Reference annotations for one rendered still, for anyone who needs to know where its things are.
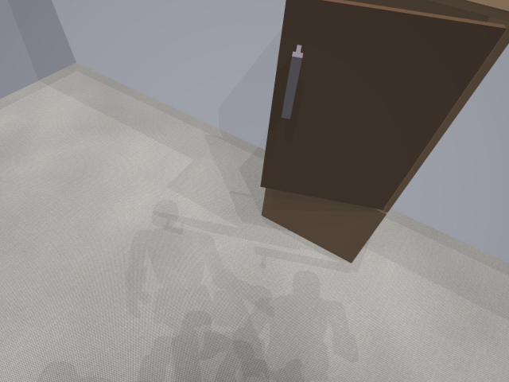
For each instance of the handle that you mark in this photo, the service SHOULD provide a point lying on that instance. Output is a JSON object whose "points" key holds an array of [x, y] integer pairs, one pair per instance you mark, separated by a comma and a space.
{"points": [[294, 70]]}

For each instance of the cupboard door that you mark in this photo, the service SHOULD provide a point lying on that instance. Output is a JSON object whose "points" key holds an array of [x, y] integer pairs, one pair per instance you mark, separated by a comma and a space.
{"points": [[374, 86]]}

